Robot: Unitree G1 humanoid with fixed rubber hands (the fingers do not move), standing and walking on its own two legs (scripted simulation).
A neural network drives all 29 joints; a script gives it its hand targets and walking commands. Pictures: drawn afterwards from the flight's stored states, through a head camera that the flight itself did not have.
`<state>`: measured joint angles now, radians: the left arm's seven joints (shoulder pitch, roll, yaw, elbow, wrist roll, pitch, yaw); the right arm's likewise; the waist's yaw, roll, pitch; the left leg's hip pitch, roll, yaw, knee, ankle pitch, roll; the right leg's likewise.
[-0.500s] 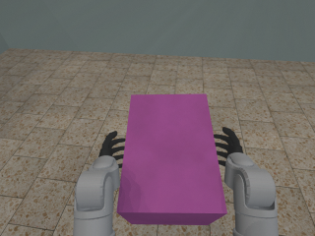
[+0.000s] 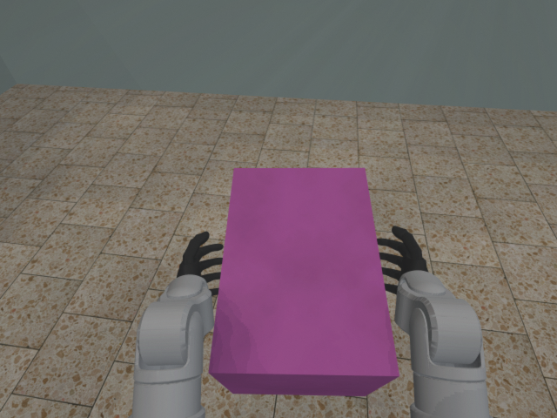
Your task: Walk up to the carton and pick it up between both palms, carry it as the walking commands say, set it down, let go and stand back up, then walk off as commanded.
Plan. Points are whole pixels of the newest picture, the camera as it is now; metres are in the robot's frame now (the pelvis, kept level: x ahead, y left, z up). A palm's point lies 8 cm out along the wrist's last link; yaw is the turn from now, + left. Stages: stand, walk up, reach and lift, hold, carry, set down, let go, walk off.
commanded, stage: carry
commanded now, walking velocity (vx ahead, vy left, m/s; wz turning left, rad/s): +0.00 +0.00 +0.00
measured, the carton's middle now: (298, 281) +0.32 +0.00 +0.02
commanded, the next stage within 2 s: hold in 1.36 s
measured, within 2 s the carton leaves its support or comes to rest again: neither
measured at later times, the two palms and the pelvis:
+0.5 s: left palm (199, 286) +0.27 +0.14 +0.08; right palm (415, 283) +0.27 -0.15 +0.09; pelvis +0.00 -0.01 +0.00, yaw +0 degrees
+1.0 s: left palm (207, 285) +0.27 +0.13 +0.08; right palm (418, 285) +0.28 -0.16 +0.08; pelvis +0.00 -0.01 +0.00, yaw +0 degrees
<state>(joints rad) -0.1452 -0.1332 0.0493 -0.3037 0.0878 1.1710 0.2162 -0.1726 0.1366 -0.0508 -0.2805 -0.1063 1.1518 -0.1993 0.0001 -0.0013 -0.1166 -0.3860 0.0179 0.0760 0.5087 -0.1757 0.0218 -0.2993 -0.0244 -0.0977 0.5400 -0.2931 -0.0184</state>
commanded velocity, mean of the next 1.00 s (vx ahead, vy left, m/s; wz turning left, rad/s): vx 0.00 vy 0.00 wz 0.00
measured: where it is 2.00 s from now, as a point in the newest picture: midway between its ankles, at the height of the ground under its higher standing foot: outside the picture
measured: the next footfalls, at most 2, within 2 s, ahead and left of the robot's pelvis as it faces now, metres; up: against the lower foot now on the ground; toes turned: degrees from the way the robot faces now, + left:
none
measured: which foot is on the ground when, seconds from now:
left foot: down 0.00-1.00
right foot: down 0.00-1.00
